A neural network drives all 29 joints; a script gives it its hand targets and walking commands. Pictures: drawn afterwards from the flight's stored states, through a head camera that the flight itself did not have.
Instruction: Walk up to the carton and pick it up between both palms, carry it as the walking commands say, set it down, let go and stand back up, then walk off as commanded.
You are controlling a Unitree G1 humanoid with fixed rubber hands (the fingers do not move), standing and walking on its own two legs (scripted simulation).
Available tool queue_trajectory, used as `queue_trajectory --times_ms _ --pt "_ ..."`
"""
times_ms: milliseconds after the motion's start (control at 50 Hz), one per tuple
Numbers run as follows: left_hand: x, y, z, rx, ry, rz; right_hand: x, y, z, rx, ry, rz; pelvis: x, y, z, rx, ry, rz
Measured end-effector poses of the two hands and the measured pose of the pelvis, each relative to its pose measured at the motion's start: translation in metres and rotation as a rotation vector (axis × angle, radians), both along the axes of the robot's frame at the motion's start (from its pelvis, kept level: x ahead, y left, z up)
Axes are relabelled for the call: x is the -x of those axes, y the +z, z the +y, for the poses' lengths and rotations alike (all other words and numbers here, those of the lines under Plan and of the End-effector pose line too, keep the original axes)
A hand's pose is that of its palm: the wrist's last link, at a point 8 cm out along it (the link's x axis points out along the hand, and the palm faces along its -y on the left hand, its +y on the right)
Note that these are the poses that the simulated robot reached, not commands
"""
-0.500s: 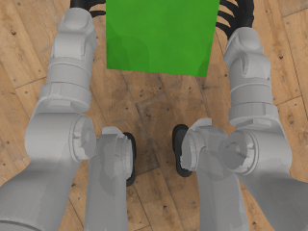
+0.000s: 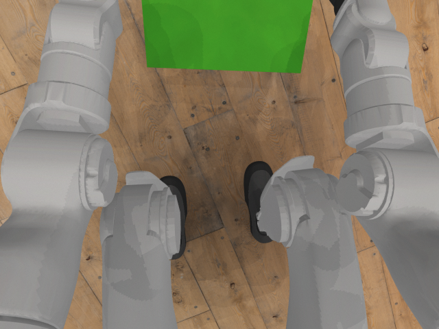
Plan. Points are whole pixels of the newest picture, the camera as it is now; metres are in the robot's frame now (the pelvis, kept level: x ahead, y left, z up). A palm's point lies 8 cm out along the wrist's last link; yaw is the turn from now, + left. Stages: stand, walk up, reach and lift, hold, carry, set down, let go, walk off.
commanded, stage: set down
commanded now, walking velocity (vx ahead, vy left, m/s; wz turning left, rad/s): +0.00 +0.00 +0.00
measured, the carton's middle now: out of the picture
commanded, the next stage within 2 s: none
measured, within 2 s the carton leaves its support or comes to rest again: neither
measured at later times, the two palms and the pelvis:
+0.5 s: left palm out of the picture +0.57 +0.13 -0.19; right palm out of the picture +0.54 -0.19 -0.18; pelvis +0.00 +0.00 -0.02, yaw +0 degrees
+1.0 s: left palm out of the picture +0.58 +0.13 -0.20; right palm out of the picture +0.55 -0.20 -0.19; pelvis +0.01 +0.00 -0.03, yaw +0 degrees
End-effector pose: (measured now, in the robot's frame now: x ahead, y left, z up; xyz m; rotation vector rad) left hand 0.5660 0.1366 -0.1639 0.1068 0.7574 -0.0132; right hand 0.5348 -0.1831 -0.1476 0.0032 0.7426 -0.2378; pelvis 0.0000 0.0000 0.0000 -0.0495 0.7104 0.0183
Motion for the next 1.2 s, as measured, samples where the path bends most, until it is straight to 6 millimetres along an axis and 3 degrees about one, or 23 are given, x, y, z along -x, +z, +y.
queue_trajectory --times_ms 140,420,1200 --pt "-0.002 -0.022 -0.001 0.022 -0.014 0.011 -0.006 -0.021 -0.004 0.004 0.009 0.022 0.0 -0.012 0.0 -0.004 -0.004 -0.044" --pt "-0.005 -0.025 -0.003 0.035 -0.032 0.004 -0.006 -0.028 -0.007 -0.008 0.0 0.012 0.001 -0.022 -0.003 -0.006 -0.005 -0.105" --pt "-0.014 -0.042 -0.008 0.111 -0.047 -0.031 -0.013 -0.05 -0.019 -0.032 0.008 0.029 -0.01 -0.027 -0.004 -0.001 -0.012 -0.12"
